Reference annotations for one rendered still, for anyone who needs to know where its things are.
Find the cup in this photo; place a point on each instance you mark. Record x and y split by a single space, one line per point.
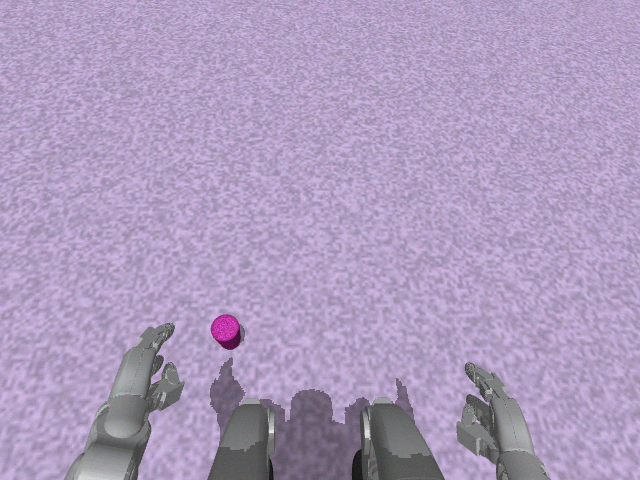
226 331

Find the right robot hand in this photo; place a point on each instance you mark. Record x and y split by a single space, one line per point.
503 427

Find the left robot arm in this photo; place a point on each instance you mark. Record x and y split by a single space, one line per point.
116 442

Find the left robot hand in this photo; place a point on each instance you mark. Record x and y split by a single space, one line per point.
140 363

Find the right robot arm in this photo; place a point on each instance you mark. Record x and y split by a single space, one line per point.
520 465

